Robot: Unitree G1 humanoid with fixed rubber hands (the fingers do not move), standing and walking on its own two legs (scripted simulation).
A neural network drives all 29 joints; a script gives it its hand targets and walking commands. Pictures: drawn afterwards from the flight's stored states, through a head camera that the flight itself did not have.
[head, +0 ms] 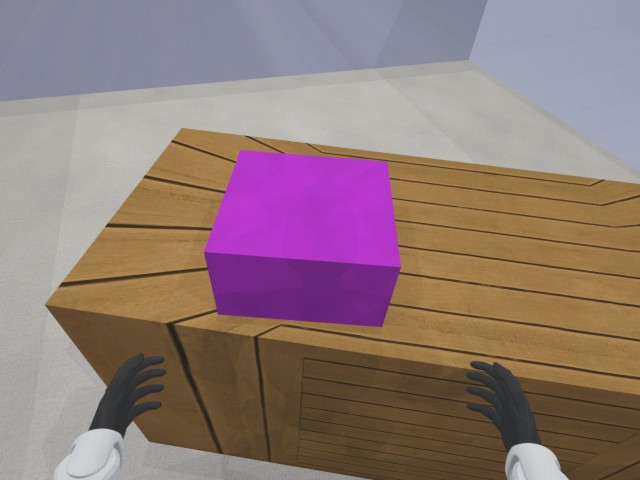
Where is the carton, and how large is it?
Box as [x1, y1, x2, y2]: [204, 150, 400, 326]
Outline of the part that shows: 240,150 204,250 218,314 381,326 400,268 387,162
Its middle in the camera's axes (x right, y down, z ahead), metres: -0.02 -0.01 +0.69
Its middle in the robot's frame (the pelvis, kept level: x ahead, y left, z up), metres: +0.53 +0.07 -0.01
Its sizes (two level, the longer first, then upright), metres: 0.279 0.264 0.156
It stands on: a pedestal, 0.69 m high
